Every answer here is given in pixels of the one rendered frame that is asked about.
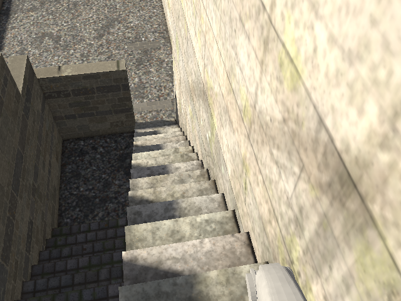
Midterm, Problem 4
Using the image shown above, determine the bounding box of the right robot thigh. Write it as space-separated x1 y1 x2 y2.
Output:
246 263 307 301

